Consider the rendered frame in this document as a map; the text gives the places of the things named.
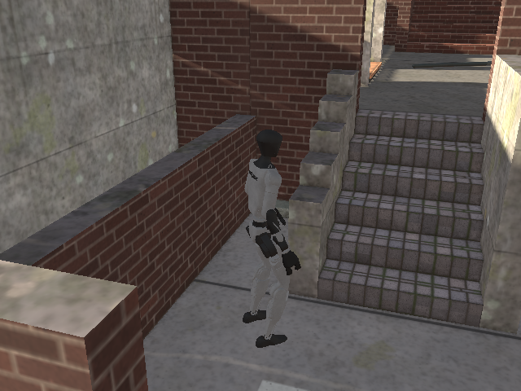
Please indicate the robot thigh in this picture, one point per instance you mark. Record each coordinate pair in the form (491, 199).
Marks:
(270, 250)
(262, 271)

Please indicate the right robot upper arm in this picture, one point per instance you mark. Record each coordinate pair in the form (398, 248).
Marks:
(273, 181)

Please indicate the left robot upper arm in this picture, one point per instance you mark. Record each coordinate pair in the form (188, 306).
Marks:
(246, 185)

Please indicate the right robot forearm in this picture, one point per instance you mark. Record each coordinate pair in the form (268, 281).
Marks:
(278, 237)

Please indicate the left robot hand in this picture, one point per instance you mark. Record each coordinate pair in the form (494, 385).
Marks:
(280, 217)

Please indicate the right robot hand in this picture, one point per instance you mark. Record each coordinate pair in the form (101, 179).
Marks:
(289, 260)

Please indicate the robot right thigh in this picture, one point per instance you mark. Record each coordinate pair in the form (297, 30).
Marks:
(270, 250)

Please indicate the robot left thigh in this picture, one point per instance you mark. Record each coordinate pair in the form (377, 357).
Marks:
(262, 271)

